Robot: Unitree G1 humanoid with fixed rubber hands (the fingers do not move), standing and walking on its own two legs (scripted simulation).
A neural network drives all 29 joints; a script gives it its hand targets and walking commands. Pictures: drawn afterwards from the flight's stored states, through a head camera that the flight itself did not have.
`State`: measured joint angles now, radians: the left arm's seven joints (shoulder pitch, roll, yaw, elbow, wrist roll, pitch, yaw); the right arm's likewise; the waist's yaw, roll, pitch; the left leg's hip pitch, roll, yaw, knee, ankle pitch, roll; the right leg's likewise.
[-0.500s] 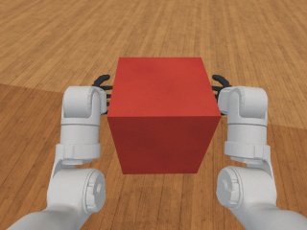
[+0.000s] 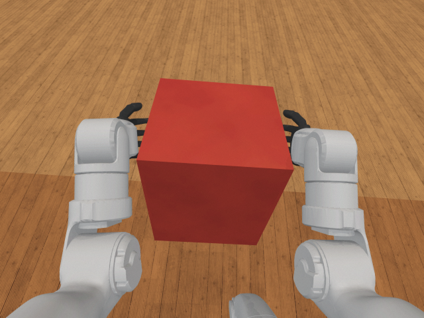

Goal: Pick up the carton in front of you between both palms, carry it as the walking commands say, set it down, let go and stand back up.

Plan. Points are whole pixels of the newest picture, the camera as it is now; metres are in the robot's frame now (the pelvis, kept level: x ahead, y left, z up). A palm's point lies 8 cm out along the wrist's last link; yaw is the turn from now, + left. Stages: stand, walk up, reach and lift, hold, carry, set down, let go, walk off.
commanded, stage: carry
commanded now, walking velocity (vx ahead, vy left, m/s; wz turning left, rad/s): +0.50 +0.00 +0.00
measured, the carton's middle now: (211, 166) +0.38 -0.02 +0.07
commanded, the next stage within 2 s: none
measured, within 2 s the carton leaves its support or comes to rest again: neither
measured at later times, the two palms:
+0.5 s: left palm (136, 32) +0.66 +0.14 +0.20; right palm (266, 28) +0.69 -0.16 +0.20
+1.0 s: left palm out of the picture +0.98 +0.14 +0.23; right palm out of the picture +0.97 -0.16 +0.23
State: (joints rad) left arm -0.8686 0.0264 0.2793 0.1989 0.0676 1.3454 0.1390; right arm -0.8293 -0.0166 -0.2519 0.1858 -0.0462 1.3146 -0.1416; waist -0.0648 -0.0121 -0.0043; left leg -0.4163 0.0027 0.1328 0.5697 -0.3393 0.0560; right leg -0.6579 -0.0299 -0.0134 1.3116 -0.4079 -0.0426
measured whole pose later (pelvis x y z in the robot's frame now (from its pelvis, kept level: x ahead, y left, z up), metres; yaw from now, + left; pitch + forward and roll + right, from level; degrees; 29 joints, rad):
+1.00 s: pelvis +0.59 +0.01 +0.07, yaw +0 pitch +5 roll +0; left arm -0.87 0.02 0.28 0.07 0.06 1.35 0.14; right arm -0.85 -0.01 -0.27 0.08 -0.04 1.32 -0.16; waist -0.06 -0.01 0.00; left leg -0.27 0.00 0.12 0.47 -0.40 0.04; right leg -0.79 -0.07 -0.04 1.03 -0.33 -0.03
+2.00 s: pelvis +1.22 -0.01 +0.09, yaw +0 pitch +4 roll +0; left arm -0.42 -0.12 0.22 -0.13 0.08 1.21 0.13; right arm -0.40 0.14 -0.24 -0.13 -0.11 1.19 -0.11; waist 0.00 -0.01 -0.07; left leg -0.04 0.02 0.12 0.36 -0.40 0.00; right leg -0.49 -0.04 -0.17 0.40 -0.01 0.00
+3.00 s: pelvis +1.56 +0.00 +0.08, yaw -1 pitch +3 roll +1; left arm -0.15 -0.13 0.12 -0.07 0.16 1.04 0.05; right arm -0.15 0.13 -0.12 -0.07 -0.16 1.03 -0.05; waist 0.00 -0.01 -0.17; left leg -0.41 0.06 0.21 0.59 -0.22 0.04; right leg -0.16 -0.05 -0.10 0.57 -0.46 0.01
